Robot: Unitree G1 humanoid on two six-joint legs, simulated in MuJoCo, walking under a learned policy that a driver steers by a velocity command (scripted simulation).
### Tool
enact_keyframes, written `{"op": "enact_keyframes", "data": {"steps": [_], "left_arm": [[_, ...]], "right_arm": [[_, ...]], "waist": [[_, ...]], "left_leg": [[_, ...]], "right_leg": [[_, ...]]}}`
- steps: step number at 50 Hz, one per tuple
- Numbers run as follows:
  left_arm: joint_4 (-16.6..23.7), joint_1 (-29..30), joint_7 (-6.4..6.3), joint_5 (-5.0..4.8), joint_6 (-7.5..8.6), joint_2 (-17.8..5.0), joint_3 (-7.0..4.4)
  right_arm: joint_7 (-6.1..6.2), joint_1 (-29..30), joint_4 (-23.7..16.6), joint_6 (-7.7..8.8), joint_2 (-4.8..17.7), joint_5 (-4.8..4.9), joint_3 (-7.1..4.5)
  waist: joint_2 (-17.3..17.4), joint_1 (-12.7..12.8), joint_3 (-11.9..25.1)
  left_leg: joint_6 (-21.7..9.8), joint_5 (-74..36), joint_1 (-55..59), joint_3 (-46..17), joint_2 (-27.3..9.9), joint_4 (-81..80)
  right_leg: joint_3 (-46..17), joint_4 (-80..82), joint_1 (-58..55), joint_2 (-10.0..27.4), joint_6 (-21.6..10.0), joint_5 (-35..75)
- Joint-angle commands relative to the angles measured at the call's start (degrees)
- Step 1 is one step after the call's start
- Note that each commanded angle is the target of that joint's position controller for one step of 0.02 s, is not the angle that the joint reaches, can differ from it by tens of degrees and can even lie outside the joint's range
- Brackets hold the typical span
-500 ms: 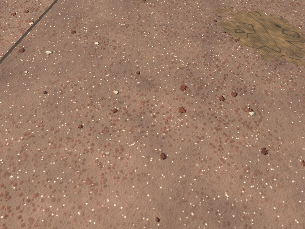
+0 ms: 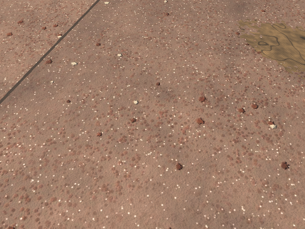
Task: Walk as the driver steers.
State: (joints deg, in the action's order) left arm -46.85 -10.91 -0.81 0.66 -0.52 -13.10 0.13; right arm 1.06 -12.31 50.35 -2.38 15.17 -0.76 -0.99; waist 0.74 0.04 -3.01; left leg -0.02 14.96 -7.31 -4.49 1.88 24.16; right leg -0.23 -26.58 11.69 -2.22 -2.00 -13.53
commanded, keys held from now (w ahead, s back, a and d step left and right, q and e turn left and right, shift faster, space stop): no key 0.10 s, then w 0.42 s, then no key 0.48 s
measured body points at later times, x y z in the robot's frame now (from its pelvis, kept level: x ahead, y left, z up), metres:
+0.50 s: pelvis +0.08 -0.03 +0.00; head +0.09 -0.04 +0.45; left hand +0.08 +0.24 -0.13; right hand +0.12 -0.29 -0.15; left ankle +0.02 +0.10 -0.68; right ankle +0.04 -0.10 -0.74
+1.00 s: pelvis +0.24 +0.00 +0.00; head +0.27 +0.00 +0.44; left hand +0.26 +0.23 -0.17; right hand +0.29 -0.24 -0.15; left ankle +0.32 +0.05 -0.74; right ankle +0.19 -0.13 -0.70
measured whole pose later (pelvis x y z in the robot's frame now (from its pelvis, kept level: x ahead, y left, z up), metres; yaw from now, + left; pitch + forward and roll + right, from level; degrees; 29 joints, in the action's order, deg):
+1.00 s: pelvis +0.24 +0.00 +0.00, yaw -1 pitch -1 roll +0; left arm -60.3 -14.3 -1.5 1.5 -0.3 -10.3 -0.3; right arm 1.4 -11.4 59.1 2.6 10.6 -0.9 0.3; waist -1.2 0.6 -5.0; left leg -6.5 5.9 -16.8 5.3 4.1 23.7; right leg -1.7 -50.4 17.6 0.1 -0.8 -27.5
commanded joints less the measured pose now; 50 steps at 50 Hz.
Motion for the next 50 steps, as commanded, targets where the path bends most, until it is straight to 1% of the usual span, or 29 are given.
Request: {"op": "enact_keyframes", "data": {"steps": [1, 5, 6, 8, 9, 11, 12, 14, 16, 18, 19, 20, 21, 22, 23, 26, 28, 30, 34, 37, 39, 40, 41, 42, 43, 44, 45, 47, 50], "left_arm": [[1.0, -0.3, -0.17, -0.06, 0.51, -7.6, -1.99], [-1.8, -1.1, -0.1, 0.01, 0.34, -7.5, -2.1], [-2.8, -1.8, -0.04, 0.05, 0.32, -7.3, -2.05], [-3.5, -1.5, 0.25, 0.5, -0.19, -8.1, -2.62], [-3.2, -0.4, 0.52, 0.78, -0.37, -8.0, -2.64], [-1.8, 2.4, 1.1, 1.03, 0.27, -5.6, -2.13], [-1.4, 3.0, 1.16, 1.39, 0.85, -5.1, -2.01], [-1.0, 2.8, 1.53, 1.11, 2.05, -6.8, -2.57], [-1.7, 0.1, 2.03, 0.66, 3.03, -6.3, -2.62], [-5.8, -9.7, 1.73, 0.3, 3.56, -5.6, -3.03], [-8.0, -16.3, 1.11, 0.64, 3.95, -8.0, -3.83], [-9.0, -23.3, 0.64, 1.02, 4.33, -14.3, -5.28], [-10.2, -23.3, 0.82, 0.84, 3.87, -14.2, -5.24], [-8.4, -17.4, 0.97, 0.87, 3.94, -11.3, -4.49], [-7.2, -13.3, 1.14, 0.72, 4.46, -9.2, -3.96], [-8.0, -13.4, 1.01, 0.48, 5.82, -6.8, -2.98], [-9.9, -16.6, 0.82, 0.24, 6.16, -5.7, -2.38], [-11.1, -18.2, 0.53, 0.26, 5.94, -4.9, -1.8], [-12.5, -18.0, -0.12, 0.47, 5.14, -4.6, -0.92], [-12.9, -15.8, -0.53, 0.05, 5.16, -5.0, -0.91], [-12.9, -13.4, -0.4, -0.78, 5.09, -5.6, -1.09], [-12.0, -15.1, -0.41, -1.2, 5.29, -4.6, -0.75], [-13.7, -25.4, -0.72, -2.88, 4.29, 1.7, 0.24], [-15.9, -25.8, -1.29, -1.47, 2.61, -2.5, -0.98], [-14.8, -20.5, -1.07, 0.23, 2.0, -2.9, -1.29], [-13.9, -15.7, -0.72, 1.3, 1.81, -2.3, -1.3], [-13.6, -13.4, -0.42, 1.55, 1.35, -1.9, -1.47], [-15.0, -15.3, -0.26, 1.29, 0.1, 0.4, -0.97], [-16.0, -14.3, -1.24, 0.69, -1.38, 1.2, -0.73]], "right_arm": [[0.13, 0.6, -0.8, 1.61, 5.6, 0.16, -0.78], [0.78, -0.6, 2.6, 2.05, 5.8, 0.08, -0.42], [0.77, -1.4, 3.5, 2.03, 5.5, 0.02, -0.33], [0.64, -2.7, 4.4, 1.54, 7.4, -0.31, -1.11], [0.49, -3.5, 4.5, 1.34, 8.1, -0.43, -1.4], [0.43, -7.0, 5.7, 1.65, 10.0, -0.28, -2.24], [0.39, -6.8, 6.0, 2.0, 10.4, -0.41, -2.63], [0.05, -5.8, 5.7, 2.96, 9.6, -0.75, -2.82], [-0.32, -3.6, 5.6, 3.72, 9.4, -0.2, -3.07], [-0.53, -0.3, 4.9, 3.97, 8.3, 0.21, -3.1], [-0.59, 1.0, 4.0, 4.45, 6.3, -0.25, -2.58], [-1.14, 1.9, 1.8, 5.1, 1.1, 0.12, -1.15], [-1.25, 3.1, 1.2, 5.19, 5.5, -1.1, -2.15], [-1.7, 3.0, 1.5, 5.37, 6.0, -1.32, -2.36], [-2.39, 1.9, 2.5, 5.72, 4.9, -0.99, -2.05], [-3.38, 1.4, 3.5, 5.55, 3.7, -1.74, -1.76], [-3.25, 2.4, 3.2, 5.04, 2.6, -1.62, -1.5], [-2.84, 5.5, 2.1, 4.75, 0.9, -1.21, -0.84], [-2.1, 11.2, 0.4, 4.64, -0.9, -0.22, 0.52], [-1.01, 4.2, 3.0, 4.95, 1.4, -0.2, -0.04], [-0.25, -5.5, 6.4, 6.2, 3.2, -0.9, -0.93], [0.11, -11.4, 7.8, 6.88, 7.0, -1.91, -1.78], [-0.13, -12.6, 7.9, 6.64, 9.1, -1.87, -2.05], [-0.71, -10.5, 7.1, 6.1, 7.1, 1.27, -1.89], [-0.53, -4.0, 5.7, 5.62, 4.7, 1.77, -1.33], [-0.27, 0.3, 5.0, 5.41, 1.5, 1.3, -0.31], [0.19, 1.3, 5.2, 5.44, 0.0, 0.79, 0.32], [0.7, 1.5, 6.3, 5.42, -0.6, 0.01, 0.75], [0.6, -0.9, 7.4, 5.41, 1.2, -0.53, 0.57]], "waist": [[1.4, 0.3, 2.3], [2.1, 0.5, 1.9], [1.7, 0.4, 3.0], [2.3, -0.2, -0.1], [3.0, -1.0, -3.2], [8.2, -2.8, -6.8], [9.3, -2.8, -7.9], [7.3, -2.1, -6.2], [7.0, 0.1, -5.3], [4.5, 4.8, -3.3], [-1.5, 7.4, -1.9], [-16.4, 9.3, 2.1], [-12.7, 7.4, -1.6], [-6.0, 3.7, -5.8], [-3.7, 1.8, -6.4], [-4.6, 0.6, -3.0], [-4.8, 0.3, -2.4], [-5.2, 0.7, -2.1], [-8.0, 1.9, -1.9], [-8.6, -1.0, 1.2], [-5.2, -5.9, 4.4], [-0.2, -6.4, 9.9], [10.6, -1.9, 19.1], [4.1, -2.1, 20.6], [3.1, -1.0, 12.2], [1.8, -0.2, 6.4], [2.0, 0.8, 3.6], [3.4, 2.9, 3.6], [3.6, 2.4, 5.0]], "left_leg": [[-2.3, -10.5, -1.8, -5.2, -5.7, -3.5], [-2.2, -10.5, -1.6, -5.1, -5.3, -5.2], [-2.7, -4.2, -1.1, -5.0, -4.9, -5.8], [-5.6, 17.3, -4.0, -6.7, -4.2, -5.9], [-7.3, 26.1, -5.4, -9.8, -5.6, -7.8], [-11.7, 34.1, -3.7, -20.4, -12.6, -14.7], [-13.7, 32.6, -3.5, -24.2, -16.2, -16.8], [-14.4, 25.3, -1.3, -23.7, -17.2, -17.2], [-12.8, 18.9, -3.9, -17.7, -14.5, -15.1], [-9.7, 15.5, -14.2, -10.3, -9.0, -8.4], [-7.9, 12.7, -21.7, -5.8, -5.5, 1.2], [-5.0, 12.8, -30.4, 3.5, 1.9, 20.9], [-5.5, 16.0, -34.7, 1.9, 1.8, 30.6], [-6.3, 10.9, -35.5, -0.2, -1.9, 35.3], [-6.3, 5.7, -34.3, 0.0, -3.8, 35.7], [-4.3, -2.2, -31.3, 3.5, -5.4, 34.8], [-2.7, -2.6, -31.7, 6.0, -4.6, 33.9], [-1.4, -3.5, -30.3, 8.3, -3.2, 29.7], [-1.5, -10.0, -19.7, 11.8, 0.2, 13.8], [-4.3, -11.9, -10.7, 9.8, 1.4, 9.5], [-6.2, -21.7, 0.6, 8.1, 0.3, -0.3], [-7.8, -43.5, 12.6, -0.6, -9.6, 2.8], [-18.7, -70.8, 22.3, -17.4, -26.1, 5.9], [-21.9, -59.8, 16.4, -20.0, -25.6, 2.4], [-21.0, -43.4, 8.0, -16.9, -23.0, -2.4], [-18.5, -33.7, 0.9, -13.5, -19.9, -6.3], [-16.3, -31.8, -4.0, -9.8, -17.3, -8.6], [-13.0, -30.3, -9.2, -3.8, -13.4, -9.5], [-12.0, -19.8, -8.6, -3.5, -12.6, -10.2]], "right_leg": [[-6.0, 6.1, -3.3, 5.4, -1.0, 6.6], [-6.3, 5.8, -4.1, 6.4, -1.3, 10.2], [-5.7, 6.0, -4.2, 5.5, -1.3, 3.7], [-4.1, 2.5, 0.9, 2.4, -2.4, -15.3], [-4.0, 0.4, 5.9, 1.6, -2.9, -20.5], [0.8, -8.6, 13.4, -0.5, -2.2, -15.5], [2.0, -12.2, 15.0, 0.8, -2.2, -11.0], [0.7, -14.8, 16.2, 2.7, -2.6, -12.1], [2.2, -8.2, 9.1, 2.6, -3.3, -9.9], [4.7, 1.7, -9.8, -0.7, -3.2, -3.7], [-2.9, 6.2, -19.5, 3.8, -3.8, -7.6], [-28.4, 17.9, -25.8, 18.7, -8.0, -26.8], [-38.7, 21.2, -19.6, 24.4, -11.6, -31.6], [-34.3, 20.5, -15.0, 22.9, -11.7, -30.1], [-28.7, 20.7, -12.5, 20.1, -10.5, -23.7], [-15.6, 20.5, -13.7, 14.4, -8.1, -0.6], [-9.6, 16.8, -15.2, 13.6, -8.1, 25.8], [-4.6, 13.8, -14.1, 12.2, -7.7, 43.1], [-0.4, 10.8, -8.9, 9.4, -5.8, 50.2], [-2.2, 4.3, -9.8, 11.3, -4.9, 53.9], [-1.4, -8.1, -8.3, 9.4, -3.2, 46.5], [-0.3, -19.2, -0.8, 6.9, -1.9, 26.4], [1.7, -37.8, 7.1, -1.3, -0.6, -21.5], [-3.2, -42.2, 7.1, -1.2, -0.4, -22.4], [-3.3, -43.4, 9.7, 0.3, -0.1, -20.1], [-3.5, -40.2, 9.9, 1.8, 0.0, -16.7], [-3.8, -36.0, 7.9, 3.0, 0.4, -14.5], [-2.1, -28.5, 1.3, 3.0, 1.2, -12.8], [-0.5, -18.3, -0.4, 2.2, 1.7, -14.1]]}}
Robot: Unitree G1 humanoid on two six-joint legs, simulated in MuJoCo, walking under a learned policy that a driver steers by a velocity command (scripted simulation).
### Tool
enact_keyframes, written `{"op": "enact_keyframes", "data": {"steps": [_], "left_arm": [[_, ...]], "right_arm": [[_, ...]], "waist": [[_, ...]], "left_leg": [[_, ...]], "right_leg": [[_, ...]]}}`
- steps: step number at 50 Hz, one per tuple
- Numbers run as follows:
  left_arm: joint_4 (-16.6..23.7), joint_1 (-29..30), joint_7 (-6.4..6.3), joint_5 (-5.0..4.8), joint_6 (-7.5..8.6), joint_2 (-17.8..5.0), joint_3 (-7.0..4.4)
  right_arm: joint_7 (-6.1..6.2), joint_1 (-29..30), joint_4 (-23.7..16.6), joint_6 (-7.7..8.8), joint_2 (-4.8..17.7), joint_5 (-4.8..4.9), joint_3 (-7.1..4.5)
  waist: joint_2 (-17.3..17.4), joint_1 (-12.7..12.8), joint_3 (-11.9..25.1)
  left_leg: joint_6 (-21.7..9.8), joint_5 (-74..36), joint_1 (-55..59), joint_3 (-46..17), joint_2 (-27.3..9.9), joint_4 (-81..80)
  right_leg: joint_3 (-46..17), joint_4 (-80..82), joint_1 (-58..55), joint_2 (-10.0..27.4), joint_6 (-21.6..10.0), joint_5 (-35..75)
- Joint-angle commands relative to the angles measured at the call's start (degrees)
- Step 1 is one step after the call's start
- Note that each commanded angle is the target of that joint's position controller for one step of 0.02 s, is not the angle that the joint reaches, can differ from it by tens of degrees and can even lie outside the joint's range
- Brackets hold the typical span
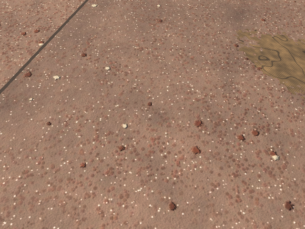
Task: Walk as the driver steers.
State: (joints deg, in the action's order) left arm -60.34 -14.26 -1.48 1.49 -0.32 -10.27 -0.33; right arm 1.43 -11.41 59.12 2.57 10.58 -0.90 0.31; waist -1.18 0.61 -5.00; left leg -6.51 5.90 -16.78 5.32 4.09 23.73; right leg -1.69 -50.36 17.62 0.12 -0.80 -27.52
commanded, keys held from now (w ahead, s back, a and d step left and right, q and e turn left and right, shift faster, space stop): no key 0.22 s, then w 0.46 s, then w+e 0.32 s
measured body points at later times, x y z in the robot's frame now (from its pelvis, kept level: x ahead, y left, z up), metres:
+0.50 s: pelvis +0.08 +0.00 +0.00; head +0.07 +0.01 +0.45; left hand +0.01 +0.23 -0.16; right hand +0.11 -0.25 -0.14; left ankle +0.08 +0.08 -0.73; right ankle +0.02 -0.13 -0.74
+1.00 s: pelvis +0.32 +0.00 -0.02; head +0.35 +0.00 +0.43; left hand +0.51 +0.20 -0.15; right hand +0.20 -0.21 -0.17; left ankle +0.11 +0.08 -0.72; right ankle +0.43 -0.05 -0.74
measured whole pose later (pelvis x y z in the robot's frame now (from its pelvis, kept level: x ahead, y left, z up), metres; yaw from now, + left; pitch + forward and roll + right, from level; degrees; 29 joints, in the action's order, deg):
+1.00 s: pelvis +0.32 +0.00 -0.02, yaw -6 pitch +0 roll +0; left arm -52.0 -1.4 1.6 1.8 3.3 -10.2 -2.4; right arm 2.1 -27.9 63.3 5.7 8.9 -1.2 -1.0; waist 0.0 -1.0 -3.5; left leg -2.8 25.7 5.7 10.4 0.6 31.2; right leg 8.6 -31.9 26.3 -4.2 -10.4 -7.0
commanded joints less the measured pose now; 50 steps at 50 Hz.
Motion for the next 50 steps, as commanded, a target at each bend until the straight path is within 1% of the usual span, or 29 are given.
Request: {"op": "enact_keyframes", "data": {"steps": [1, 4, 6, 7, 8, 9, 11, 13, 15, 17, 18, 20, 23, 25, 26, 27, 28, 29, 30, 31, 33, 36, 41, 44, 46, 47, 48, 49, 50], "left_arm": [[-2.5, -9.7, -0.8, -0.16, -1.97, -1.9, -0.28], [-2.8, -7.8, -0.72, -0.15, -2.34, -2.2, -0.22], [-3.7, -8.5, -0.62, 0.19, -1.97, -1.8, 0.01], [-3.5, -8.3, -0.67, 0.53, -1.57, -2.2, 0.18], [-3.2, -8.0, -0.76, 0.64, -0.97, -3.3, 0.19], [-3.4, -6.6, -0.73, -0.08, -0.45, -4.1, 0.15], [-3.3, -4.9, -0.73, -0.64, 0.86, -2.5, 0.68], [-3.2, -6.0, -0.83, -0.84, 1.23, -4.4, -0.1], [-2.6, -7.7, -0.58, -0.6, 0.87, -5.9, -0.98], [-3.2, -11.2, -0.59, -0.51, 0.74, -7.2, -2.0], [-3.3, -11.3, -0.68, -0.4, 0.9, -7.9, -2.61], [-2.9, -10.9, -0.55, -0.14, 1.62, -8.0, -3.22], [-2.4, -9.1, -0.18, -0.36, 2.55, -7.9, -3.75], [-1.7, -7.0, 0.07, -0.64, 2.68, -7.9, -4.1], [-1.3, -6.6, 0.18, -0.36, 3.01, -6.9, -3.93], [0.5, -4.8, 0.82, -0.53, 3.63, -3.3, -2.9], [3.2, -3.6, 1.46, -0.1, 4.15, -2.3, -2.75], [4.0, -0.6, 1.92, 1.38, 4.1, -5.8, -3.56], [4.2, 0.9, 2.53, 1.06, 4.36, -4.7, -3.41], [3.8, 0.6, 2.97, 0.49, 4.73, -3.7, -3.17], [3.4, 0.4, 3.53, 0.78, 4.4, -3.9, -3.37], [4.3, 2.7, 3.65, 0.43, 3.21, -3.1, -3.29], [9.5, 15.0, 3.84, -0.32, 2.84, -1.1, -1.81], [11.2, 17.2, 3.73, -0.34, 2.79, -2.0, -1.65], [10.5, 13.0, 3.29, -0.24, 3.02, -3.6, -2.33], [9.2, 8.2, 3.05, -0.15, 3.23, -4.8, -2.93], [7.1, 1.3, 2.84, -0.12, 3.48, -6.0, -3.72], [4.9, -5.8, 2.59, 0.42, 3.72, -7.6, -4.73], [4.2, -12.1, 2.09, 1.2, 3.52, -12.1, -6.31]], "right_arm": [[0.23, -2.0, -1.2, 0.17, 6.4, -0.34, -0.88], [0.28, -1.4, -1.1, -1.13, 7.3, 0.19, -1.28], [0.4, -1.1, -1.0, -1.92, 6.9, 0.77, -1.3], [0.41, -2.3, -0.6, -2.12, 6.4, 0.77, -1.29], [0.38, -3.5, -0.3, -2.35, 5.8, 0.92, -1.33], [0.25, -4.4, -0.2, -2.68, 5.0, 1.17, -1.42], [0.04, -6.3, 1.1, -2.59, 3.4, 0.51, -1.07], [-0.15, -7.8, 1.8, -2.33, 4.5, 0.14, -1.39], [-0.54, -6.9, 1.3, -2.29, 4.9, -0.17, -1.77], [-1.19, -3.5, -0.3, -1.77, 2.0, -0.65, -1.35], [-1.47, -2.6, -1.0, -1.33, 1.8, -1.24, -1.37], [-1.99, -1.9, -2.2, -0.33, 3.7, -1.23, -2.11], [-2.38, -1.9, -3.3, 0.96, 3.0, -0.5, -2.39], [-2.13, -8.9, -0.8, 1.41, 1.6, 0.03, -2.61], [-1.73, -14.9, 1.2, 1.72, 2.6, -0.04, -3.2], [-0.96, -22.2, 2.5, 2.32, 7.0, -0.76, -4.34], [-0.88, -28.3, 4.1, 1.92, 12.3, -0.35, -5.59], [-0.72, -24.1, 3.3, 1.54, 9.2, -0.66, -4.74], [-0.97, -18.9, 1.3, 1.84, 7.6, -0.73, -4.24], [-1.07, -15.7, 0.2, 2.28, 7.0, -0.69, -4.01], [-0.75, -14.6, 0.0, 3.14, 4.9, -0.27, -3.16], [-0.29, -19.2, 2.1, 3.72, 4.3, -0.13, -2.62], [0.09, -19.6, 2.5, 4.0, 3.5, -0.41, -1.87], [0.53, -20.2, 3.2, 4.31, 4.7, -0.34, -1.95], [1.02, -19.1, 3.2, 4.44, 6.3, -0.17, -2.34], [1.32, -18.1, 2.9, 4.17, 7.3, -0.27, -2.66], [1.42, -17.2, 2.4, 3.74, 8.3, -0.4, -3.01], [1.17, -16.1, 1.8, 3.44, 8.9, -0.23, -3.26], [0.61, -15.2, -0.2, 3.44, 7.7, -0.22, -3.09]], "waist": [[5.9, 1.4, 6.9], [6.8, 1.2, 5.2], [5.0, 1.9, 2.8], [3.4, 1.7, 1.2], [1.7, 0.7, -0.3], [-2.5, -1.0, -2.8], [-4.2, -2.4, -1.0], [-3.8, -2.4, 1.2], [-3.5, -1.2, -1.3], [-7.5, 0.9, -3.9], [-8.3, 1.2, -4.4], [-5.5, 0.6, -3.4], [-5.3, -0.6, -3.4], [-3.2, -3.8, -2.8], [-0.3, -5.7, -1.2], [11.5, -8.6, 1.0], [20.7, -9.0, 1.8], [10.8, -6.1, -1.8], [5.2, -4.0, -3.4], [3.5, -2.4, -3.0], [3.8, -1.1, -1.5], [4.8, -1.0, -0.1], [5.7, -2.4, -3.2], [6.1, -2.2, -3.0], [6.6, 0.3, 0.2], [7.0, 2.5, 2.9], [7.5, 5.2, 6.5], [6.9, 8.6, 9.5], [1.5, 10.9, 14.0]], "left_leg": [[-5.3, -4.0, 0.5, -14.1, -14.8, -10.6], [-3.5, 16.6, -3.7, -15.8, -14.2, -13.6], [-1.0, 24.4, -7.9, -16.0, -13.5, -14.1], [0.9, 26.5, -9.1, -16.1, -13.0, -14.1], [2.6, 25.2, -8.5, -15.2, -11.4, -13.2], [3.3, 19.1, -3.9, -12.0, -8.5, -11.4], [3.0, 8.8, 6.5, -10.4, -7.7, -6.6], [2.0, 15.3, 7.2, -8.8, -5.9, -3.0], [1.0, 25.6, -0.1, -7.1, -3.7, 0.9], [1.9, 19.3, -7.8, -2.6, -1.2, 10.2], [2.1, 15.4, -10.1, -2.3, -2.7, 15.6], [2.0, 16.9, -14.3, -3.8, -4.8, 20.0], [1.9, 17.4, -8.0, -2.0, -4.5, 12.7], [1.9, 12.1, 6.9, 1.3, -1.3, 3.2], [1.7, 12.5, 16.5, -1.3, -1.9, 0.7], [-0.7, 24.4, 24.4, -19.6, -13.8, -9.2], [-6.0, 33.4, 27.7, -40.6, -25.0, -16.9], [-7.3, 32.1, 22.5, -40.1, -25.8, -15.8], [-6.5, 28.1, 18.3, -34.7, -23.6, -15.5], [-5.3, 21.8, 16.4, -29.4, -21.1, -16.4], [-3.8, 8.8, 16.2, -21.4, -17.5, -17.1], [-3.0, -12.2, 19.8, -13.0, -15.9, -14.8], [-1.2, -20.6, 15.2, -3.5, -13.7, -16.3], [-0.5, -31.6, 16.8, -0.3, -15.3, -14.4], [0.5, -48.4, 20.2, 1.8, -16.3, -6.8], [0.7, -54.5, 21.4, 2.8, -16.6, 0.4], [0.7, -55.3, 21.2, 3.0, -17.0, 9.7], [1.0, -47.6, 16.4, 4.1, -16.1, 21.7], [1.7, -25.3, 5.0, 5.1, -13.1, 40.9]], "right_leg": [[1.3, 8.0, -6.5, -0.1, 0.4, 1.1], [2.4, 14.2, -9.1, -0.1, -0.2, 7.3], [2.6, 21.2, -13.0, 0.1, -1.1, 11.8], [0.2, 25.6, -13.3, 1.8, -1.6, 13.1], [-3.3, 29.1, -11.2, 4.3, -2.2, 11.0], [-5.5, 31.1, -2.9, 5.1, -2.9, 5.8], [-6.3, 34.8, 2.3, 5.8, -2.1, 5.3], [-6.4, 35.5, 1.3, 4.8, -2.8, -3.0], [-9.5, 36.4, 0.4, 6.1, -5.6, -14.5], [-17.8, 42.0, -3.9, 12.5, -9.2, -18.9], [-20.9, 43.9, -5.1, 16.0, -11.1, -17.0], [-20.6, 44.1, -8.7, 17.2, -12.1, -11.2], [-14.3, 41.1, -6.6, 14.0, -10.5, -5.6], [-9.0, 35.5, 1.4, 10.2, -9.1, -3.4], [-6.3, 29.1, 7.1, 7.9, -8.1, -1.1], [1.4, 11.4, 15.2, 1.7, -5.5, 2.8], [6.4, -3.5, 26.1, -3.6, -4.4, -3.2], [2.0, -11.9, 27.9, 0.6, -5.4, -1.3], [0.5, -13.5, 27.6, 2.8, -5.7, 4.6], [0.2, -12.8, 25.5, 4.1, -5.3, 9.3], [1.6, -10.3, 23.0, 4.8, -3.7, 13.9], [4.0, -9.0, 24.9, 3.6, -2.4, 16.6], [7.2, 6.6, 20.7, 0.8, -2.8, 23.8], [10.3, 13.8, 14.1, -0.9, -5.1, 24.8], [11.7, 14.7, 8.4, -3.6, -7.6, 22.5], [12.1, 14.8, 4.2, -5.2, -9.0, 20.2], [11.6, 16.4, -2.2, -6.3, -10.4, 19.0], [9.6, 20.7, -11.6, -5.9, -12.2, 19.4], [-5.5, 22.5, -22.5, 5.1, -16.0, 11.4]]}}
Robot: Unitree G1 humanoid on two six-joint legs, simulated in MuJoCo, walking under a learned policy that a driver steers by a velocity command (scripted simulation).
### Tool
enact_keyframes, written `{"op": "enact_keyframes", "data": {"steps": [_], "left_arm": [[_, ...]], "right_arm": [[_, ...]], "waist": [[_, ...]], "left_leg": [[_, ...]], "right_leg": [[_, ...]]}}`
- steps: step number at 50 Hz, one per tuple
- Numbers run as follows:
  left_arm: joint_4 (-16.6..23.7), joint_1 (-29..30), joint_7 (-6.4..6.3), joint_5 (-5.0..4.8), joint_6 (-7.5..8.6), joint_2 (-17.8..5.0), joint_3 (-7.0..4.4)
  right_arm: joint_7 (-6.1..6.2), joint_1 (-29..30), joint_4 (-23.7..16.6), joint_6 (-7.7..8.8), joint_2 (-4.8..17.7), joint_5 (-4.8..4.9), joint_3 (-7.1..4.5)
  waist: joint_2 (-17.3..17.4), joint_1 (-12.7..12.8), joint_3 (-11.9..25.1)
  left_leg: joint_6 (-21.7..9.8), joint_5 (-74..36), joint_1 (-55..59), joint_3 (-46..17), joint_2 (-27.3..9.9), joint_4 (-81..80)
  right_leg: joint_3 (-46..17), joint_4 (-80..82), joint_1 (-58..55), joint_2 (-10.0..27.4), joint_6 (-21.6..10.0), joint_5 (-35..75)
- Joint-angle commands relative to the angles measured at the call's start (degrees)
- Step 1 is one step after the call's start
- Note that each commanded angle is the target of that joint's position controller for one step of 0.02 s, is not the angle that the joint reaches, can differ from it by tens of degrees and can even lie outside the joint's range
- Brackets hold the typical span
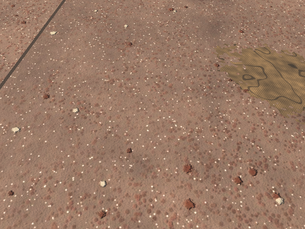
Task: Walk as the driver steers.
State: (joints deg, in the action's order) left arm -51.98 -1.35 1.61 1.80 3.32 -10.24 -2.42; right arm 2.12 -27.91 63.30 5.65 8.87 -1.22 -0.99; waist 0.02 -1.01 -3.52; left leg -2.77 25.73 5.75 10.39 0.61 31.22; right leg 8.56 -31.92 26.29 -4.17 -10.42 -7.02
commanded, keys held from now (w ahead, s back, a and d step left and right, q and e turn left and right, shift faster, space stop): w+e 0.94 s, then w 0.06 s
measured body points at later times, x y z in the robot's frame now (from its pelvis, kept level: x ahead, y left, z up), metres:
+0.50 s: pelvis +0.28 +0.00 +0.02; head +0.32 -0.02 +0.47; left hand +0.28 +0.28 -0.10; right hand +0.46 -0.27 -0.07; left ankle +0.46 +0.08 -0.69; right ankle +0.11 -0.04 -0.71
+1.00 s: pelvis +0.53 -0.08 +0.02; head +0.56 -0.10 +0.47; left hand +0.84 -0.02 -0.07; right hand +0.36 -0.28 -0.11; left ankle +0.47 +0.07 -0.71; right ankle +0.59 -0.25 -0.68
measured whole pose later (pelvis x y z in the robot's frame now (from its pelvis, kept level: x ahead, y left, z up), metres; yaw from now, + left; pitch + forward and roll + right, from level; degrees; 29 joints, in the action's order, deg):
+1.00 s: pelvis +0.53 -0.08 +0.02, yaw -35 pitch +2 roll +2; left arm -40.0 -1.3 4.7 2.3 0.1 -14.1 -2.2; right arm 0.3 -23.9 51.1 4.9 13.4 -1.1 -2.6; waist -1.9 -4.0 -2.9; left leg 0.0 19.0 3.7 14.3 0.0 13.9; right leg 3.6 -39.4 35.3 2.7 -4.8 -5.1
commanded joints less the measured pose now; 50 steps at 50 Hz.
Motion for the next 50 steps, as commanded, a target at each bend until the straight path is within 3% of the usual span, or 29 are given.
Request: {"op": "enact_keyframes", "data": {"steps": [1, 2, 3, 4, 5, 6, 8, 11, 16, 22, 24, 25, 26, 27, 28, 29, 30, 31, 32, 33, 35, 38, 41, 45, 48, 50], "left_arm": [[-2.8, -22.2, -0.89, 0.47, -0.93, -16.1, -5.08], [-2.6, -19.3, -0.74, -1.23, -1.42, -14.8, -4.89], [-2.0, -15.5, -0.99, -1.41, -1.35, -12.0, -4.13], [-1.9, -13.5, -1.04, -1.2, -1.03, -9.1, -3.45], [-1.7, -12.6, -1.35, -1.17, -0.47, -7.8, -2.95], [-1.6, -12.2, -1.64, -1.24, 0.04, -7.2, -2.59], [-1.9, -14.5, -1.75, -1.53, 1.11, -8.6, -2.68], [-1.8, -18.0, -1.77, -1.87, 1.19, -10.6, -3.04], [-1.6, -25.1, -1.79, -1.72, 0.47, -10.6, -3.06], [-0.7, -29.2, -2.71, -0.65, 0.04, -11.5, -3.16], [0.4, -27.1, -3.15, -0.56, 0.13, -12.6, -3.46], [1.3, -24.4, -3.09, -0.59, 0.29, -13.4, -3.63], [1.7, -23.3, -2.63, -0.71, 0.67, -14.1, -3.77], [2.3, -21.8, -1.93, -1.34, 1.3, -13.9, -3.74], [4.7, -22.6, -1.59, -2.03, 1.87, -9.3, -2.54], [5.9, -30.4, -1.8, -3.79, 1.26, -6.8, -2.21], [4.0, -28.2, -2.41, -1.4, 0.11, -11.5, -2.65], [4.4, -23.5, -1.81, -0.74, -0.21, -11.4, -2.77], [5.0, -21.3, -1.32, -0.63, -0.42, -10.2, -2.62], [5.4, -20.2, -0.73, 0.06, -0.97, -9.6, -2.65], [6.1, -20.1, 0.28, 0.32, -2.3, -8.6, -2.47], [8.6, -15.2, 1.33, 0.38, -3.17, -7.8, -2.1], [11.3, -8.9, 2.04, 0.37, -3.11, -7.4, -1.61], [14.4, -0.6, 3.02, 0.09, -2.57, -6.0, -0.35], [16.3, 3.7, 3.36, 0.46, -2.51, -6.2, -0.04], [16.7, 3.8, 2.88, 0.9, -2.41, -6.6, -0.14]], "right_arm": [[-1.29, -1.3, -7.6, 0.6, 4.8, 1.13, -1.51], [-1.71, 4.6, -9.4, 1.02, 8.6, 0.24, -2.09], [-2.06, 9.4, -11.4, 1.71, 9.4, 0.44, -2.24], [-1.97, 10.1, -11.5, 2.01, 9.2, 0.42, -2.38], [-1.79, 10.7, -11.9, 1.3, 8.7, -0.32, -2.47], [-1.89, 9.4, -11.9, 0.08, 7.5, -1.14, -2.22], [-2.1, 9.6, -12.8, -1.82, 6.4, -1.67, -2.11], [-2.42, 17.2, -16.3, -2.98, 7.1, -1.71, -2.19], [-3.03, 28.4, -21.0, -3.4, 7.9, -1.19, -2.07], [-3.59, 37.6, -25.9, -2.49, 8.4, -0.51, -1.03], [-3.46, 35.0, -26.2, -1.86, 9.5, -0.16, -1.13], [-3.09, 30.3, -25.1, -1.55, 10.6, 0.01, -1.53], [-2.47, 23.4, -23.1, -1.1, 12.4, 0.13, -2.29], [-1.63, 14.7, -21.3, -0.29, 14.5, -0.32, -3.09], [-0.45, 5.1, -21.1, -0.19, 19.1, -1.82, -4.1], [-0.72, 7.9, -21.4, -1.02, 22.4, -2.39, -4.94], [-1.11, 11.8, -22.2, -1.76, 16.4, -1.44, -4.3], [-1.26, 15.4, -22.7, -1.76, 11.6, -0.89, -3.06], [-1.49, 16.6, -22.3, -1.6, 9.9, -1.14, -2.52], [-1.38, 15.6, -21.4, -1.29, 9.6, -1.02, -2.36], [-1.7, 13.6, -19.8, -0.25, 9.7, -0.32, -2.39], [-2.15, 11.5, -18.7, 0.93, 10.4, 0.35, -2.78], [-2.19, 9.5, -17.6, 0.85, 10.4, 0.19, -2.86], [-2.08, 7.6, -16.6, 0.61, 11.7, 0.21, -3.16], [-1.6, 4.3, -15.2, 0.04, 13.1, 0.22, -3.47], [-1.36, 2.5, -14.0, -0.76, 13.8, 0.09, -3.46]], "waist": [[-12.8, 6.8, 16.8], [-3.9, 7.0, 13.5], [-1.1, 5.6, 6.7], [3.7, 2.9, 2.5], [4.8, 1.0, 1.3], [4.0, -0.6, 1.6], [2.2, -1.4, 2.0], [-0.2, 0.3, 0.4], [-2.7, 5.1, 1.0], [-4.5, 7.7, 0.5], [-5.4, 5.5, 1.0], [-5.7, 2.8, 2.5], [-4.8, 0.0, 6.3], [-2.5, -4.6, 11.3], [4.4, -7.1, 20.9], [18.6, -1.3, 25.5], [7.5, -0.2, 17.4], [2.1, -0.1, 9.4], [0.6, 0.6, 5.7], [2.7, 1.0, 4.1], [5.7, 2.0, 3.5], [5.6, 2.1, 3.0], [5.0, 1.3, 1.4], [5.0, -0.5, -0.3], [4.6, -1.9, -1.3], [4.9, -1.5, -0.9]], "left_leg": [[0.5, 4.0, -40.1, -4.8, 3.9, 55.2], [-0.8, -0.9, -47.6, -13.7, 0.5, 56.4], [-1.0, -6.3, -48.9, -13.9, -2.4, 52.1], [-0.8, -9.0, -45.7, -13.6, -4.5, 46.5], [0.1, -9.3, -41.8, -13.9, -5.8, 42.5], [1.1, -9.0, -38.4, -13.9, -6.3, 39.9], [2.7, -8.7, -37.1, -12.7, -6.5, 35.2], [4.9, -15.2, -41.1, -10.9, -6.8, 26.9], [5.7, -24.7, -46.7, -10.7, -5.1, 15.9], [4.3, -22.4, -47.3, -10.5, -1.7, 5.7], [3.0, -20.8, -39.7, -11.2, -0.6, 0.6], [1.9, -18.5, -31.2, -10.8, 0.9, -1.9], [0.8, -18.1, -21.1, -10.1, 2.4, -3.6], [-1.1, -20.0, -7.7, -12.9, -1.3, -5.9], [-3.6, -10.3, 6.3, -27.1, -16.5, -5.6], [-10.7, -9.1, 14.4, -53.6, -28.2, -12.8], [-9.9, -1.3, 6.6, -51.8, -25.5, -13.7], [-8.4, -3.6, -2.0, -41.4, -22.2, -15.1], [-7.2, -10.5, -7.4, -33.8, -19.5, -16.7], [-6.2, -15.4, -10.4, -28.3, -17.4, -17.8], [-5.4, -23.2, -13.2, -21.8, -15.6, -19.2], [-6.1, -29.7, -12.1, -15.7, -15.8, -21.2], [-6.0, -33.0, -11.4, -9.8, -14.7, -22.3], [-4.5, -34.9, -10.9, -3.2, -13.4, -22.4], [-4.1, -38.5, -6.5, -1.6, -15.3, -21.3], [-4.0, -49.0, -3.0, -0.4, -16.2, -17.4]], "right_leg": [[-50.9, 12.5, -43.4, 24.9, -17.0, -8.2], [-50.7, 17.4, -40.7, 23.1, -16.3, -14.7], [-43.1, 19.0, -33.1, 22.1, -13.7, -13.7], [-37.7, 20.4, -25.1, 19.8, -11.0, -6.4], [-33.3, 20.4, -19.7, 17.0, -9.1, 0.6], [-29.5, 20.5, -16.2, 14.7, -8.1, 5.2], [-25.8, 20.3, -13.7, 12.4, -7.6, 11.1], [-24.4, 21.7, -13.2, 10.2, -5.8, 11.0], [-26.0, 19.3, -22.0, 9.3, -1.5, 16.4], [-29.6, 14.2, -30.8, 10.7, -2.4, 24.4], [-30.4, 11.7, -29.5, 11.1, -0.9, 27.6], [-29.6, 8.6, -26.5, 10.2, 0.6, 32.9], [-29.0, 1.9, -24.6, 8.5, 1.9, 37.6], [-26.9, -9.2, -18.7, 5.4, 3.2, 32.8], [-22.2, -25.1, -10.6, 2.1, 4.0, 10.2], [-16.7, -38.3, 5.2, -5.4, 5.4, -26.6], [-16.2, -42.5, 9.9, 0.9, 5.0, -20.9], [-15.2, -40.8, 9.5, 2.7, 5.4, -15.1], [-14.6, -38.8, 8.5, 4.3, 5.8, -12.5], [-14.1, -37.2, 7.5, 5.6, 6.2, -11.7], [-13.1, -36.3, 6.2, 6.3, 6.7, -10.8], [-12.3, -35.1, 11.1, 7.4, 7.2, -6.9], [-10.8, -29.5, 14.8, 7.9, 8.0, -1.1], [-6.5, -14.4, 10.9, 7.6, 7.4, 6.6], [-3.9, -7.4, 8.9, 6.9, 5.7, 3.6], [-2.5, -4.0, 5.7, 4.5, 3.9, -1.7]]}}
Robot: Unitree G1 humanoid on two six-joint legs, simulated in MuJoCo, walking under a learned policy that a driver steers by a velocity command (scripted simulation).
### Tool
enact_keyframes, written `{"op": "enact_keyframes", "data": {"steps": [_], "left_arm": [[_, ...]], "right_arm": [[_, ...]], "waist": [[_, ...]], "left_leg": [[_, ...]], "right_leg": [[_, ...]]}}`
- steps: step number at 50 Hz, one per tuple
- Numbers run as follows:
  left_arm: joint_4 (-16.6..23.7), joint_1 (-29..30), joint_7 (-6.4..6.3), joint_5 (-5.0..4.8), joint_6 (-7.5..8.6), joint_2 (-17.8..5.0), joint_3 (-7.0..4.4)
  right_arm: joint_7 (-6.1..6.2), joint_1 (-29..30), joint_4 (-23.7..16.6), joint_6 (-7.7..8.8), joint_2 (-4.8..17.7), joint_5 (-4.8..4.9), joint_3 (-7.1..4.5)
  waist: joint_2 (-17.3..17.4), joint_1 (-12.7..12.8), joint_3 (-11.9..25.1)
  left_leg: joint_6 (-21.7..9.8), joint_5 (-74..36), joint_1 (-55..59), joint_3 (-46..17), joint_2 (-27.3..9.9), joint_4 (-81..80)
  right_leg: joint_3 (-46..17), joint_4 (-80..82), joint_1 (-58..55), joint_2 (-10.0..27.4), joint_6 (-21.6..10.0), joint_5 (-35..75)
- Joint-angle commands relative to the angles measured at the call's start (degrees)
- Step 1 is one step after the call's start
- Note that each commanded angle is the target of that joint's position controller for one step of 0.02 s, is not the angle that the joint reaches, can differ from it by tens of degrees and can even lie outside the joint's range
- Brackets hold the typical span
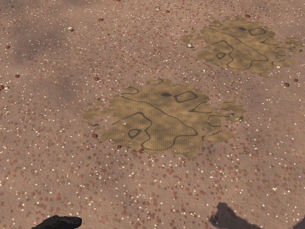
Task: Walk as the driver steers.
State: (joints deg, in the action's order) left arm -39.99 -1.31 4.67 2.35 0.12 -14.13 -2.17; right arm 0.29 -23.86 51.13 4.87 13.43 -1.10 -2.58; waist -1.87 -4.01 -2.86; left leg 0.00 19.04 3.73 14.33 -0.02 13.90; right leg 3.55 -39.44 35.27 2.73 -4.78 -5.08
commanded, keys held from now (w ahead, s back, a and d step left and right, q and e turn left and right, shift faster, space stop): w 0.22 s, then w+q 0.78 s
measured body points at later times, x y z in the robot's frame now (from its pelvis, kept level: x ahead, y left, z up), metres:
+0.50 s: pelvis +0.27 -0.03 +0.00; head +0.29 -0.04 +0.45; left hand +0.26 +0.23 -0.13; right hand +0.40 -0.28 -0.13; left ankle +0.43 +0.11 -0.68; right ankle +0.16 -0.09 -0.74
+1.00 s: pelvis +0.54 +0.02 +0.01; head +0.57 +0.04 +0.46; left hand +0.65 +0.31 -0.10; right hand +0.63 -0.25 -0.11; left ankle +0.46 +0.06 -0.74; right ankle +0.74 -0.11 -0.68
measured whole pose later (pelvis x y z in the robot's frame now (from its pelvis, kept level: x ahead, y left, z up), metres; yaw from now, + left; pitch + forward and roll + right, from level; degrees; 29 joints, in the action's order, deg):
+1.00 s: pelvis +0.54 +0.02 +0.01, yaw +19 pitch +2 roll +0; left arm -41.7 -5.4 1.2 2.4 1.7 -14.8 -0.9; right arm -0.5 -22.6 48.4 2.3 15.6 0.0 -4.0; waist -1.9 -3.4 -2.0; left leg -7.0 13.7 -4.6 -6.8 8.6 17.4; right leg -3.1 -45.1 38.3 6.1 3.2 -4.9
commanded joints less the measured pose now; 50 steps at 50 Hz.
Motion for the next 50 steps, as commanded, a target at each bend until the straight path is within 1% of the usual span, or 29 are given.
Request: {"op": "enact_keyframes", "data": {"steps": [1, 2, 3, 4, 5, 6, 7, 8, 9, 10, 11, 13, 15, 20, 26, 29, 30, 31, 32, 33, 34, 35, 36, 37, 38, 39, 42, 46, 50], "left_arm": [[4.3, 2.2, -0.59, 0.58, 0.91, -3.1, -0.6], [3.1, -1.7, -0.99, 0.77, 1.2, -3.8, -1.0], [0.4, -9.6, -1.51, 1.13, 1.81, -4.7, -1.63], [-2.5, -18.6, -2.31, 1.89, 2.33, -7.2, -2.67], [-2.8, -22.2, -3.28, 2.1, 2.47, -13.1, -3.97], [-2.1, -24.4, -3.89, -0.09, 1.82, -14.9, -4.49], [-3.2, -21.1, -4.38, -1.03, 1.64, -13.4, -4.21], [-3.7, -18.2, -4.53, -1.32, 2.13, -10.1, -3.34], [-4.0, -15.7, -4.5, -1.27, 2.6, -7.8, -2.6], [-4.3, -14.0, -4.48, -1.61, 3.01, -6.2, -1.99], [-4.4, -13.3, -4.34, -1.61, 3.48, -5.3, -1.63], [-5.5, -14.7, -4.2, -1.69, 4.53, -5.8, -1.75], [-6.7, -16.5, -4.22, -1.57, 5.07, -6.5, -1.99], [-8.6, -19.8, -4.51, -1.41, 5.73, -5.7, -1.5], [-11.6, -23.8, -5.85, -1.15, 5.76, -5.8, -0.92], [-12.2, -23.0, -6.58, -0.79, 5.31, -8.2, -1.16], [-12.2, -22.4, -6.82, -0.59, 4.97, -9.1, -1.38], [-12.0, -21.7, -6.89, -0.34, 4.46, -10.0, -1.62], [-11.2, -20.5, -6.82, -0.69, 4.17, -10.5, -1.7], [-8.4, -20.4, -6.36, -1.59, 4.63, -8.0, -0.95], [-5.4, -20.9, -5.3, -1.93, 5.23, -5.3, -0.79], [-4.6, -16.3, -4.94, -0.75, 5.67, -7.1, -0.82], [-3.5, -14.0, -4.64, -1.35, 6.39, -6.5, -0.44], [-3.7, -14.2, -4.65, -1.33, 6.53, -6.4, -0.48], [-3.4, -13.9, -4.67, -0.42, 5.63, -6.1, -0.47], [-3.7, -15.5, -4.48, 0.34, 4.37, -5.6, -0.25], [-2.3, -14.4, -4.02, 0.69, 2.24, -4.5, 0.0], [1.3, -4.6, -3.73, 0.36, 2.03, -4.4, 0.26], [3.8, 2.5, -3.36, -0.22, 2.52, -4.5, 0.73]], "right_arm": [[0.59, -2.1, -1.3, -0.39, 10.2, -0.09, -1.95], [0.66, -2.4, -0.9, -0.86, 11.0, -0.18, -1.98], [0.69, -2.2, -0.8, -1.34, 11.1, 0.07, -1.76], [0.61, -1.8, -1.8, -1.39, 9.9, 0.29, -1.21], [-0.54, -4.0, -5.7, -1.08, 3.2, 1.41, 0.43], [-0.47, -1.5, -6.4, -1.31, 8.0, 0.98, -1.02], [-0.52, 4.4, -7.5, -1.36, 8.5, 0.85, -1.37], [-0.73, 5.5, -7.7, -0.77, 6.8, 1.14, -0.64], [-0.93, 4.5, -6.6, -0.94, 6.2, 0.68, -0.62], [-1.11, 2.3, -5.7, -1.85, 5.9, -0.37, -0.59], [-1.41, 0.4, -4.6, -2.76, 5.4, -0.92, -0.58], [-2.18, 0.0, -3.9, -3.72, 4.7, -0.77, -0.73], [-2.54, 3.9, -4.6, -4.04, 4.4, -0.47, -0.85], [-2.49, 12.2, -6.5, -3.78, 4.3, -0.16, -1.05], [-3.45, 21.6, -10.2, -3.12, 2.6, -0.86, 0.26], [-3.26, 18.8, -10.4, -3.14, 3.6, -0.81, -0.07], [-2.98, 15.1, -9.6, -3.13, 4.4, -0.92, -0.47], [-2.71, 9.1, -8.0, -2.88, 5.8, -1.08, -1.18], [-2.31, 0.8, -5.6, -2.41, 7.7, -1.72, -2.24], [-1.35, -5.9, -4.7, -2.57, 14.1, -2.11, -4.33], [-1.41, -2.1, -5.7, -3.05, 17.6, -0.74, -5.2], [-1.46, -0.5, -5.5, -3.37, 16.1, 1.12, -5.17], [-1.09, 2.2, -5.6, -3.47, 13.1, 1.02, -4.36], [-0.97, 4.3, -5.6, -3.47, 10.0, 0.76, -3.5], [-0.74, 5.9, -5.6, -3.16, 8.5, 0.92, -2.98], [-0.64, 7.1, -6.0, -2.8, 7.9, 1.02, -2.66], [-0.86, 5.3, -5.6, -1.52, 10.1, 1.18, -3.13], [-0.76, 1.5, -5.3, -1.72, 10.7, 1.27, -3.41], [-0.41, -2.5, -5.2, -2.09, 11.4, 0.89, -3.71]], "waist": [[7.6, 2.4, -0.3], [8.1, 4.2, 2.2], [6.9, 7.7, 6.6], [4.4, 11.6, 12.3], [-8.9, 10.2, 20.1], [-6.3, 11.3, 24.0], [-1.1, 10.2, 15.5], [-0.6, 8.1, 8.8], [0.9, 5.5, 5.6], [-0.1, 3.2, 4.1], [-0.9, 2.1, 4.2], [-0.8, 1.6, 3.8], [-1.1, 2.4, 1.2], [-1.0, 4.7, -2.0], [-0.8, 7.5, -4.1], [-3.0, 5.2, -0.7], [-3.9, 3.4, 1.7], [-4.0, 0.9, 5.2], [-2.2, -3.4, 9.7], [5.4, -5.6, 15.6], [15.9, -0.8, 19.1], [6.0, -1.9, 15.6], [3.1, -0.4, 8.5], [-0.7, 2.2, 3.6], [-0.8, 3.9, 1.6], [0.4, 5.3, 2.1], [2.6, 5.8, 2.6], [4.7, 2.5, 0.9], [5.7, -0.9, 1.4]], "left_leg": [[-6.6, -51.4, 0.3, -3.6, -15.8, 3.8], [-6.5, -58.5, 1.0, -2.9, -16.0, 10.2], [-5.8, -58.3, -1.3, -1.5, -15.1, 19.9], [-4.8, -45.7, -11.0, -0.9, -13.7, 32.6], [-1.8, -4.1, -33.5, -0.6, -6.7, 53.2], [-1.2, 12.4, -40.3, -9.7, -0.6, 64.5], [-1.8, 6.0, -44.6, -14.2, -3.9, 64.7], [-2.1, 2.4, -43.3, -14.3, -5.4, 60.4], [-2.1, 0.7, -40.2, -14.6, -7.0, 55.4], [-1.6, -0.1, -36.4, -14.6, -7.5, 52.5], [-1.2, -1.0, -33.4, -14.5, -7.5, 51.1], [-0.9, -3.4, -33.7, -14.1, -6.8, 50.0], [-0.7, -7.9, -37.6, -14.8, -7.0, 47.6], [-1.0, -17.1, -44.4, -17.3, -4.6, 38.2], [-3.5, -18.7, -43.3, -10.0, -2.8, 24.5], [-7.0, -11.1, -36.0, -5.8, 1.7, 21.3], [-8.4, -7.9, -31.9, -4.9, 3.7, 21.2], [-9.8, -6.0, -25.4, -5.2, 5.3, 19.5], [-12.0, -7.6, -13.2, -8.2, 5.2, 14.9], [-17.5, -3.6, 2.2, -26.0, -7.6, 13.2], [-26.0, -12.6, 13.2, -57.4, -20.3, 5.7], [-25.2, -12.2, 10.8, -52.4, -18.7, 4.4], [-23.0, -13.9, 3.0, -45.3, -17.5, 3.0], [-20.1, -18.1, -4.6, -40.1, -14.7, 1.4], [-18.3, -22.0, -9.7, -36.2, -11.8, 0.5], [-17.4, -24.1, -12.7, -33.0, -9.7, -0.4], [-17.1, -28.9, -15.6, -29.5, -6.7, -1.5], [-14.3, -26.8, -13.8, -29.4, -4.4, -1.8], [-13.1, -29.3, -7.7, -31.6, -4.8, 1.2]], "right_leg": [[3.5, 4.6, -6.6, -4.3, -2.8, -6.9], [3.7, 6.1, -11.7, -6.3, -4.1, -9.1], [3.5, 10.5, -21.8, -8.2, -5.5, -7.2], [-2.3, 11.9, -36.8, -4.1, -7.4, -7.1], [-29.2, 13.5, -56.2, 14.8, -13.2, -9.9], [-45.3, 20.2, -56.5, 21.4, -16.7, -1.0], [-33.1, 20.1, -51.0, 17.9, -14.7, 5.4], [-25.7, 21.4, -42.1, 15.1, -12.8, 11.0], [-20.6, 23.2, -36.2, 11.9, -9.9, 12.5], [-17.1, 25.0, -31.2, 9.5, -8.4, 13.3], [-14.9, 26.6, -28.6, 8.4, -7.9, 13.3], [-12.2, 29.3, -27.5, 7.8, -7.9, 13.4], [-9.8, 32.1, -27.3, 7.6, -7.2, 10.1], [-4.0, 33.8, -31.9, 7.8, -4.8, 11.2], [2.4, 31.0, -40.1, 9.3, -2.9, 24.2], [5.2, 21.3, -44.2, 10.2, -1.4, 48.8], [5.9, 15.0, -45.0, 10.5, -1.2, 56.5], [6.5, 5.6, -43.8, 10.6, -1.3, 57.4], [7.6, -7.4, -37.2, 9.4, -0.7, 48.0], [8.8, -27.8, -21.3, 4.9, 1.1, 24.5], [1.4, -45.3, 0.1, -8.2, 3.4, -24.5], [-7.9, -46.2, 5.9, -3.5, 2.7, -20.1], [-7.4, -42.2, 6.7, -0.9, 2.7, -15.4], [-6.7, -36.2, 4.2, 1.1, 3.0, -13.7], [-6.7, -32.3, 1.4, 2.2, 3.9, -13.6], [-6.5, -29.8, -1.7, 2.7, 4.8, -13.3], [-4.4, -23.6, -2.2, 2.7, 6.9, -10.8], [-3.4, -11.1, 1.8, 2.4, 8.5, -1.3], [-3.7, -1.8, 2.9, 0.4, 8.2, 3.3]]}}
